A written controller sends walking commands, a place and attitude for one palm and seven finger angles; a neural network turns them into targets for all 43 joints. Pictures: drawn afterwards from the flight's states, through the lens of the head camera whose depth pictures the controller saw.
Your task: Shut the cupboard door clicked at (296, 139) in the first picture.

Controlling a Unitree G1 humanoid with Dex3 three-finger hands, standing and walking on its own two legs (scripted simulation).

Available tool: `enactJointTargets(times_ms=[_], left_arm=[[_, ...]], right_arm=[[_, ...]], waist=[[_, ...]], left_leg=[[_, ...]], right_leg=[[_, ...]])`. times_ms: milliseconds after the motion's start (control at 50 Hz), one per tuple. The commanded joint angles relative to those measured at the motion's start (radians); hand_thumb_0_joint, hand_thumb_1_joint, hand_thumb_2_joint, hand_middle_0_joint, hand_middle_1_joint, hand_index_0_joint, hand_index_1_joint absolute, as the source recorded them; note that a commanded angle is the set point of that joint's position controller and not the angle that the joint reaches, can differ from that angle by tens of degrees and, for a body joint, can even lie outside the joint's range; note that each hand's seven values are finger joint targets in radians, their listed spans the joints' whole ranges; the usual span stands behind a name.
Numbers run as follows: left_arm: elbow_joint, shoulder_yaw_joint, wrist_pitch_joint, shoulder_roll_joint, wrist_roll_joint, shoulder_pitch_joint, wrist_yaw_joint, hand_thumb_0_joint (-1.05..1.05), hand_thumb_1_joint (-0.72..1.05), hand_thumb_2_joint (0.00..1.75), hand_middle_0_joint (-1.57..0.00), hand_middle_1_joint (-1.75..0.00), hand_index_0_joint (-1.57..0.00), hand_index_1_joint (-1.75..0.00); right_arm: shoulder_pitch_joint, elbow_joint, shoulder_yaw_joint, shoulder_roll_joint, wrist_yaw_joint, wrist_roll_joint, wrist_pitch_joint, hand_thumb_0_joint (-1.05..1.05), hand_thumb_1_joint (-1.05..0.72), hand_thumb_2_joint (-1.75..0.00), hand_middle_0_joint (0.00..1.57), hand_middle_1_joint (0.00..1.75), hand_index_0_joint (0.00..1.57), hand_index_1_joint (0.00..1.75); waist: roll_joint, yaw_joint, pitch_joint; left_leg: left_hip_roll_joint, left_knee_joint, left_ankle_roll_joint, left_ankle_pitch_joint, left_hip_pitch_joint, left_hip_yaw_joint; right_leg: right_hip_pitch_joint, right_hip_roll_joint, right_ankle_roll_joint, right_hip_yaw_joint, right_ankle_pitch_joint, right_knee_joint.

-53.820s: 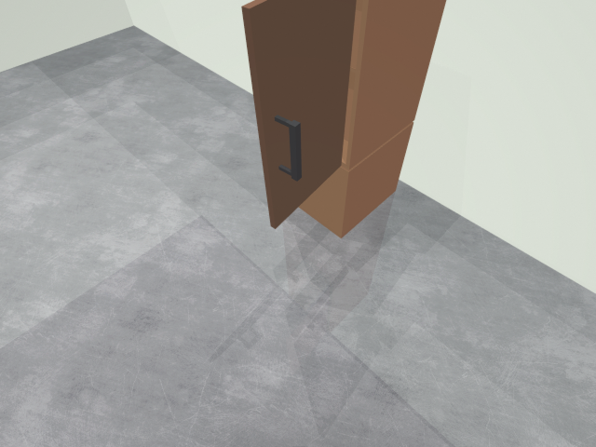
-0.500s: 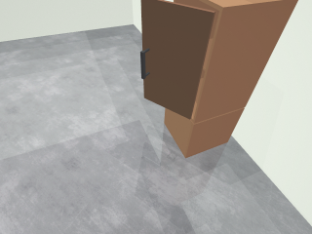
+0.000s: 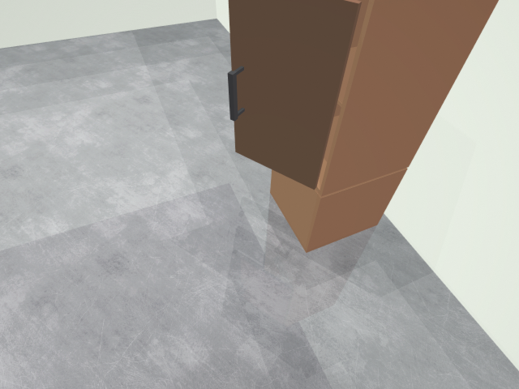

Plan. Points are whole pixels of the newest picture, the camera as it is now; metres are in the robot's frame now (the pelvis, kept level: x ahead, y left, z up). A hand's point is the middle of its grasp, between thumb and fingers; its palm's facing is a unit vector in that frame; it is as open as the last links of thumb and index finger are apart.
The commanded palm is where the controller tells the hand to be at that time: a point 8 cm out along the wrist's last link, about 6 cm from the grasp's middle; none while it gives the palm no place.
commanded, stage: look to check the result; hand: left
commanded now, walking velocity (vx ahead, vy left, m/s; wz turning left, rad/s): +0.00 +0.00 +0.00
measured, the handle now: (237, 94) +0.93 +0.11 -0.07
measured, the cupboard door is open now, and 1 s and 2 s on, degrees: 33 33 33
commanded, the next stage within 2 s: walk to a spot facing it in 0.20 s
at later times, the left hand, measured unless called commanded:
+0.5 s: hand out of the picture +0.04 +0.19 -0.18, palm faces +0.04 -0.97 -0.23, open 7.3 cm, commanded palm none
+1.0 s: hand out of the picture +0.05 +0.25 -0.17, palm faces +0.30 -0.92 -0.26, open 7.3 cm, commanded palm none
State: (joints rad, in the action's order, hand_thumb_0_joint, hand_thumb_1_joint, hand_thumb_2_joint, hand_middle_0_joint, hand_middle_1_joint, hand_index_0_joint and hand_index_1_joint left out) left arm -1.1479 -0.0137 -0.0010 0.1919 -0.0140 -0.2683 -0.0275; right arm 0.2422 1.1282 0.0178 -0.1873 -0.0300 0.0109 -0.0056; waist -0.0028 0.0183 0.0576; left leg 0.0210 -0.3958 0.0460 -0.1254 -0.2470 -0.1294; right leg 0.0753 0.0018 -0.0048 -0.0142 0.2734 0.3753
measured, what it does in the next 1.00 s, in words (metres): lifts its right foot, turning left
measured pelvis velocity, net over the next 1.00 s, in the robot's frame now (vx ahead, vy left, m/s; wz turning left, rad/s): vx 0.02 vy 0.02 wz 0.31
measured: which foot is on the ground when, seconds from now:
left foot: down 0.00-1.00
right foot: down 0.00-0.72, up 0.74-1.00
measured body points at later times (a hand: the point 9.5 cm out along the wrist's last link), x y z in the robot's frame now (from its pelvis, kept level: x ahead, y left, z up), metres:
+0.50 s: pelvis +0.02 +0.00 +0.00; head +0.05 +0.00 +0.44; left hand +0.04 +0.24 -0.16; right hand +0.06 -0.25 -0.16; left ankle +0.06 +0.09 -0.74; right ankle -0.04 -0.12 -0.74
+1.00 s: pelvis +0.02 +0.02 +0.00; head +0.08 +0.05 +0.44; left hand +0.04 +0.30 -0.15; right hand +0.14 -0.21 -0.15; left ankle +0.05 +0.10 -0.74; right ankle +0.05 -0.15 -0.67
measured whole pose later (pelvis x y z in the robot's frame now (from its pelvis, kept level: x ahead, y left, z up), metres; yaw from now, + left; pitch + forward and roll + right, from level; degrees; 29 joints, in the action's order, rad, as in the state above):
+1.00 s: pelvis +0.02 +0.02 +0.00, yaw +18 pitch +2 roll -2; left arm -0.92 -0.08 -0.04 0.25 -0.03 -0.12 -0.02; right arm 0.20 0.95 0.05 -0.21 -0.01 0.03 -0.03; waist 0.00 0.03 0.11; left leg -0.07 -0.46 0.08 -0.15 -0.35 0.04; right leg 0.49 0.05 -0.06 0.03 0.37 1.04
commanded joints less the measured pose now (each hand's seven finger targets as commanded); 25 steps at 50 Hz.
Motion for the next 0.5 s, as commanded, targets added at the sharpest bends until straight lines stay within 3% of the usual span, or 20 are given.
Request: enactJointTargets(times_ms=[0, 300, 360, 480], left_arm=[[0.024, -0.017, 0.013, 0.122, -0.002, -0.056, -0.005, 0.0, 0.9, 0.9, -0.2, -0.3, -0.2, -0.3], [0.031, -0.019, 0.019, 0.159, -0.003, -0.017, -0.003, 0.0, 0.9, 0.9, -0.2, -0.3, -0.2, -0.3], [0.033, -0.017, 0.005, 0.109, 0.0, -0.049, -0.01, 0.0, 0.9, 0.9, -0.2, -0.3, -0.2, -0.3], [0.087, -0.055, -0.011, 0.159, -0.003, -0.053, -0.015, 0.0, 0.9, 0.9, -0.2, -0.3, -0.2, -0.3]], right_arm=[[0.025, -0.034, 0.022, -0.143, -0.004, 0.002, 0.011, 0.0, -0.9, -0.9, 0.2, 0.3, 0.2, 0.3], [-0.032, -0.039, 0.021, -0.178, -0.002, 0.001, 0.018, 0.0, -0.9, -0.9, 0.2, 0.3, 0.2, 0.3], [-0.008, -0.042, 0.009, -0.115, 0.002, 0.0, 0.006, 0.0, -0.9, -0.9, 0.2, 0.3, 0.2, 0.3], [-0.028, -0.094, 0.03, -0.136, 0.008, 0.004, -0.016, 0.0, -0.9, -0.9, 0.2, 0.3, 0.2, 0.3]], waist=[[0.001, -0.008, -0.001], [0.007, -0.008, -0.038], [0.004, -0.012, -0.031], [0.018, -0.024, -0.023]], left_leg=[[0.113, 0.085, -0.006, -0.027, 0.133, 0.154], [0.117, 0.07, -0.006, 0.098, 0.175, 0.146], [0.103, 0.026, -0.012, 0.156, 0.136, 0.149], [0.082, -0.084, -0.009, 0.164, -0.007, 0.17]], right_leg=[[0.15, 0.094, 0.05, 0.073, -0.058, -0.095], [0.103, 0.106, 0.043, 0.074, -0.152, -0.105], [0.092, 0.118, 0.029, 0.038, -0.181, -0.052], [0.061, 0.164, 0.049, 0.005, -0.218, 0.043]])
